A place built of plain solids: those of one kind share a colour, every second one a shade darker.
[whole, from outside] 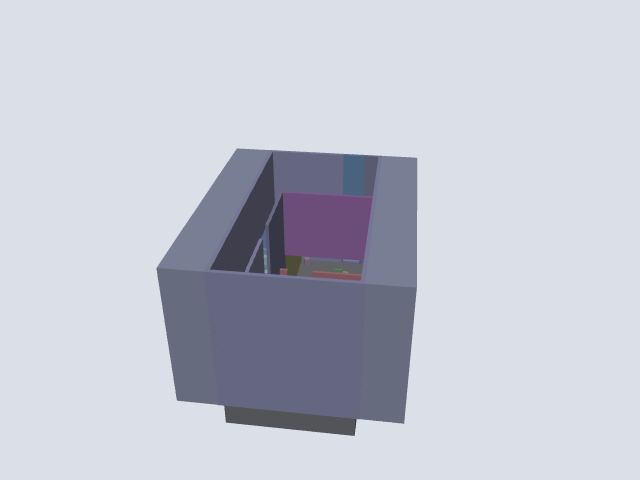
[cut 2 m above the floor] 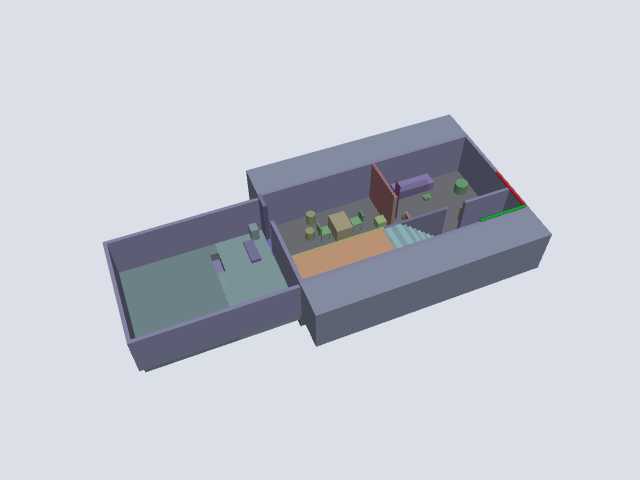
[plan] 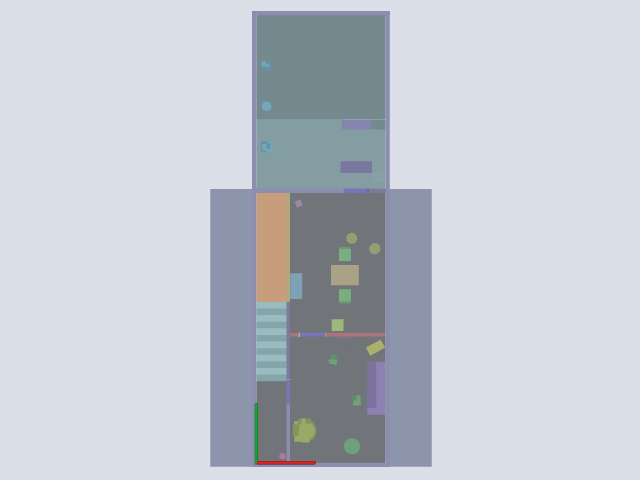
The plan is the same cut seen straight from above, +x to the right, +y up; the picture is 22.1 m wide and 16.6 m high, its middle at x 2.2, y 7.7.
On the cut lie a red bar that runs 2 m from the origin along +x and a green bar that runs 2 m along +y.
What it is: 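A terraced town house, two up and two down, 4.5 m between the party walls, 9.3 m deep; a hall 1.04 m wide; a stair of 13 risers of 207 mm on goings of 228 mm, 1.04 m wide, straight between the party wall and the hall's partition, arriving straight on the upper floor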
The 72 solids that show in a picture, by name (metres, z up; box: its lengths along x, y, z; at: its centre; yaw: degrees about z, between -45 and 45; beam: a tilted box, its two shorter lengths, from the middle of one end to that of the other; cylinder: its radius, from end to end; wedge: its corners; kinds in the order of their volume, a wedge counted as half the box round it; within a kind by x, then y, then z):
{
 "neighbour_1": {"box": [1.46, 9.6, 5.34], "at": [-0.87, 4.66, 2.62]},
 "neighbour_2": {"box": [1.46, 9.6, 5.34], "at": [5.34, 4.66, 2.62]},
 "wall_1": {"box": [0.15, 9.62, 5.34], "at": [-0.07, 4.66, 2.62]},
 "wall_2": {"box": [0.15, 6.3, 1.85], "at": [-0.07, 12.47, 0.88]},
 "wall_3": {"box": [0.12, 2.0, 5.34], "at": [1.1, 1.0, 2.62]},
 "wall_4": {"box": [0.12, 2.66, 5.34], "at": [1.1, 4.23, 2.62]},
 "wall_5": {"box": [3.17, 0.15, 5.34], "at": [1.43, 9.4, 2.62]},
 "wall_6": {"box": [4.77, 0.15, 5.34], "at": [2.23, -0.07, 2.62]},
 "wall_7": {"box": [4.77, 0.15, 1.85], "at": [2.23, 15.55, 0.88]},
 "wall_8": {"box": [0.73, 0.15, 5.34], "at": [4.25, 9.4, 2.62]},
 "wall_9": {"box": [0.15, 9.62, 5.34], "at": [4.54, 4.66, 2.62]},
 "wall_10": {"box": [0.15, 6.3, 1.85], "at": [4.54, 12.47, 0.88]},
 "ground_1": {"box": [2.95, 0.35, 0.5], "at": [1.48, 11.7, -0.25]},
 "ground_2": {"box": [4.47, 2.06, 0.5], "at": [2.23, 10.49, -0.25]},
 "ground_3": {"box": [4.47, 3.6, 0.5], "at": [2.23, 13.67, -0.25]},
 "ground_4": {"box": [0.52, 0.35, 0.5], "at": [4.21, 11.7, -0.25]},
 "under_landing_1": {"box": [1.04, 3.76, 2.74], "at": [0.52, 7.44, 1.32]},
 "tread_1": {"box": [1.04, 0.23, 0.26], "at": [0.52, 2.93, 0.08]},
 "tread_2": {"box": [1.04, 0.23, 0.46], "at": [0.52, 3.16, 0.18]},
 "tread_3": {"box": [1.04, 0.23, 0.67], "at": [0.52, 3.39, 0.29]},
 "tread_4": {"box": [1.04, 0.23, 0.88], "at": [0.52, 3.62, 0.39]},
 "tread_5": {"box": [1.04, 0.23, 1.09], "at": [0.52, 3.85, 0.49]},
 "tread_6": {"box": [1.04, 0.23, 1.29], "at": [0.52, 4.07, 0.6]},
 "tread_7": {"box": [1.04, 0.23, 1.5], "at": [0.52, 4.3, 0.7]},
 "tread_8": {"box": [1.04, 0.23, 1.71], "at": [0.52, 4.53, 0.8]},
 "tread_9": {"box": [1.04, 0.23, 1.92], "at": [0.52, 4.76, 0.91]},
 "tread_10": {"box": [1.04, 0.23, 2.12], "at": [0.52, 4.99, 1.01]},
 "tread_11": {"box": [1.04, 0.23, 2.33], "at": [0.52, 5.22, 1.12]},
 "tread_12": {"box": [1.04, 0.23, 2.54], "at": [0.52, 5.45, 1.22]},
 "upper_floor_1": {"box": [4.49, 3.79, 0.1], "at": [2.23, 7.45, 2.64]},
 "partition_low_beyond_1": {"box": [0.12, 3.76, 2.64], "at": [1.1, 7.44, 1.27]},
 "bedroom_front_wall_1": {"box": [3.37, 0.12, 2.7], "at": [2.79, 5.5, 3.94]},
 "kitchen_wall_1": {"box": [0.3, 0.12, 2.64], "at": [1.31, 4.43, 1.27]},
 "kitchen_wall_2": {"box": [2.05, 0.12, 2.64], "at": [3.44, 4.43, 1.27]},
 "slotfit_sofa_1": {"box": [0.31, 0.24, 0.5], "at": [3.99, 1.77, 0.2]},
 "slotfit_sofa_2": {"box": [0.31, 0.23, 0.5], "at": [3.99, 2.01, 0.2]},
 "slotfit_sofa_3": {"box": [0.31, 0.45, 0.5], "at": [3.99, 2.34, 0.2]},
 "slotfit_sofa_4": {"box": [0.31, 0.47, 0.5], "at": [3.99, 2.81, 0.2]},
 "slotfit_sofa_5": {"box": [0.31, 0.45, 0.5], "at": [3.99, 3.27, 0.2]},
 "slotfit_sofa_6": {"box": [0.3, 0.47, 0.5], "at": [4.3, 1.89, 0.2]},
 "slotfit_sofa_7": {"box": [0.3, 0.45, 0.5], "at": [4.3, 2.34, 0.2]},
 "slotfit_sofa_8": {"box": [0.3, 0.47, 0.5], "at": [4.3, 2.81, 0.2]},
 "slotfit_sofa_9": {"box": [0.3, 0.45, 0.5], "at": [4.3, 3.27, 0.2]},
 "kitchen_table_1": {"box": [0.97, 0.71, 0.78], "at": [3.06, 6.49, 0.34]},
 "slotfit_chair_1": {"box": [0.23, 0.2, 0.78], "at": [1.42, 0.82, 0.34]},
 "slotfit_chair_2": {"cylinder": 0.41, "from": [1.67, 1.11, -0.05], "to": [1.67, 1.11, 0.35]},
 "slotfit_chair_3": {"box": [0.3, 0.17, 0.78], "at": [1.69, 0.78, 0.34]},
 "slotfit_chair_4": {"cylinder": 0.32, "from": [1.7, 1.11, -0.05], "to": [1.7, 1.11, 0.45]},
 "back_wall_over_door_1": {"box": [0.89, 0.15, 2.74], "at": [3.45, 9.4, 3.92]},
 "tread_head_1": {"box": [1.04, 0.12, 2.74], "at": [0.52, 5.62, 1.32]},
 "slotfit_kitchen_wall_table_1": {"box": [0.41, 0.89, 0.8], "at": [1.38, 6.11, 0.35]},
 "yard_feature_bottom_1": {"box": [1.0, 0.35, 0.8], "at": [3.45, 11.7, -0.8]},
 "clutter_front_1": {"cylinder": 0.28, "from": [3.31, 0.57, -0.05], "to": [3.31, 0.57, 0.47]},
 "clutter_kitchen_1": {"cylinder": 0.19, "from": [3.3, 7.76, -0.05], "to": [3.3, 7.76, 0.44]},
 "clutter_kitchen_2": {"cylinder": 0.19, "from": [4.1, 7.4, -0.05], "to": [4.1, 7.4, 0.5]},
 "yard_step_1": {"box": [1.09, 0.41, 0.2], "at": [3.45, 10.22, 0.05]},
 "own_bin_1": {"box": [0.4, 0.33, 0.65], "at": [4.22, 9.87, 0.28]},
 "own_basket_passage_1": {"box": [0.41, 0.41, 0.42], "at": [2.81, 4.75, 0.16]},
 "box_cardboard_1": {"box": [0.58, 0.32, 0.32], "at": [4.12, 3.98, 0.11], "yaw": 28.5},
 "side_chair_1": {"box": [0.38, 0.08, 0.38], "at": [3.06, 5.55, 0.65]},
 "side_chair_2": {"box": [0.42, 0.42, 0.04], "at": [3.06, 5.79, 0.43]},
 "side_chair_3": {"box": [0.42, 0.42, 0.04], "at": [3.06, 7.19, 0.43]},
 "side_chair_4": {"box": [0.38, 0.08, 0.38], "at": [3.06, 7.43, 0.65]},
 "threshold_1": {"box": [0.13, 0.9, 0.07], "at": [1.1, 2.45, -0.01]},
 "threshold_2": {"box": [0.95, 0.13, 0.07], "at": [1.94, 4.43, -0.01]},
 "threshold_3": {"box": [0.87, 0.16, 0.08], "at": [3.45, 9.4, -0.01]},
 "own_plant_yard_1": {"cylinder": 0.17, "from": [0.35, 12.33, -0.05], "to": [0.35, 12.33, 0.21]},
 "own_bin_waste_kitchen_1": {"box": [0.22, 0.22, 0.36], "at": [1.46, 8.96, 0.13], "yaw": 20.0},
 "doorframe_back_1": {"box": [0.042, 0.19, 2.15], "at": [3.87, 9.4, 1.02]},
 "doorframe_kitchen_1": {"box": [0.043, 0.16, 2.15], "at": [2.39, 4.43, 1.02]},
 "doorframe_front_room_1": {"box": [0.16, 0.043, 2.15], "at": [1.1, 2.02, 1.02]},
 "slotfit_storage_1": {"box": [0.2, 0.02, 1.99], "at": [2.95, 3.97, 0.94]}
}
